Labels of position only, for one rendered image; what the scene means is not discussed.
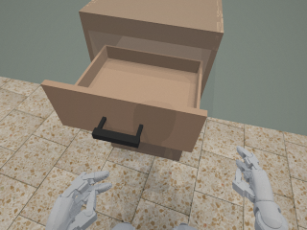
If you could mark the drawer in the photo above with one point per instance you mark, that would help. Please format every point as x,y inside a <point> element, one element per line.
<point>130,88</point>

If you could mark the cabinet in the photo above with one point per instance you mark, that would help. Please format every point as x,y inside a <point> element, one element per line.
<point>180,28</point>

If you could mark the right robot hand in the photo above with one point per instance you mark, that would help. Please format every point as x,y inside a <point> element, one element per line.
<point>257,186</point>

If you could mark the left robot hand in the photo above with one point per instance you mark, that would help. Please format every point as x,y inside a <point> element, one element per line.
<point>67,206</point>

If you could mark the handle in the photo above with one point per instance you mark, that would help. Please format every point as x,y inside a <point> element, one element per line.
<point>116,137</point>

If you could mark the robot right forearm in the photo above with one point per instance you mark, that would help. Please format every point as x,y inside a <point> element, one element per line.
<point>268,216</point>

